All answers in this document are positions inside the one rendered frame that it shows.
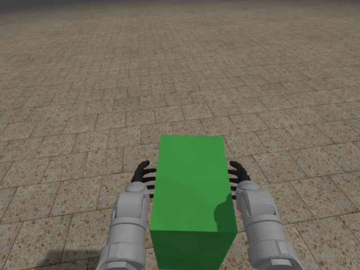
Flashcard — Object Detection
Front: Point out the right robot hand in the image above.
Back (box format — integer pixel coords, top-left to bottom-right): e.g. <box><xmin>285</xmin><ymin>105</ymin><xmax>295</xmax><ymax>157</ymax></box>
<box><xmin>228</xmin><ymin>161</ymin><xmax>251</xmax><ymax>200</ymax></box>

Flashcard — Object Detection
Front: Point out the left robot forearm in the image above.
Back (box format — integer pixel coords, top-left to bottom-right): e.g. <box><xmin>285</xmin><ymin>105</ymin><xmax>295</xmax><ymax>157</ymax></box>
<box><xmin>96</xmin><ymin>182</ymin><xmax>150</xmax><ymax>270</ymax></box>

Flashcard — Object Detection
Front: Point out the left robot hand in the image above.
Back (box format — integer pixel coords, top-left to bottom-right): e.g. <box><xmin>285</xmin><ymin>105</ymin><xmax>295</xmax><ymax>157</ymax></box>
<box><xmin>131</xmin><ymin>160</ymin><xmax>156</xmax><ymax>198</ymax></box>

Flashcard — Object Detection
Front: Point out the right robot forearm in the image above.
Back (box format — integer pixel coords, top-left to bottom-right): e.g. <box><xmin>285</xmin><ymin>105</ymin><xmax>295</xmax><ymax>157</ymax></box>
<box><xmin>236</xmin><ymin>181</ymin><xmax>305</xmax><ymax>270</ymax></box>

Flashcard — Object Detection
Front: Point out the carton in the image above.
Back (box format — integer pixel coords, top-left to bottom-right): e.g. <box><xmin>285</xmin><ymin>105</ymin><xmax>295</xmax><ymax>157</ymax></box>
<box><xmin>150</xmin><ymin>135</ymin><xmax>238</xmax><ymax>270</ymax></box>

